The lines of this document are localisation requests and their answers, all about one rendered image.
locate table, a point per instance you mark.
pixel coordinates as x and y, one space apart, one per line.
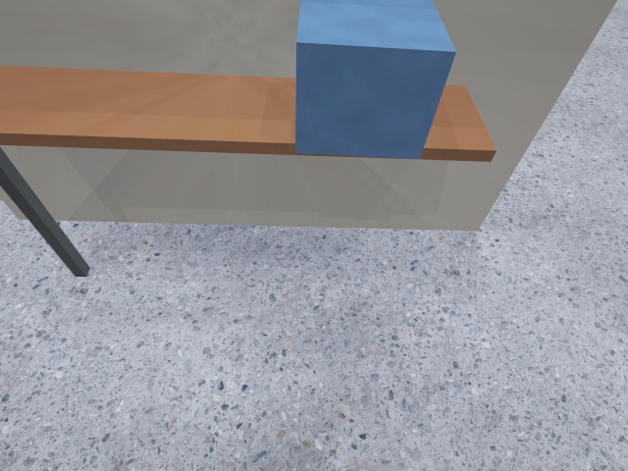
82 108

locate carton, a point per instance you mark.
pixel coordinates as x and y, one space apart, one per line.
370 75

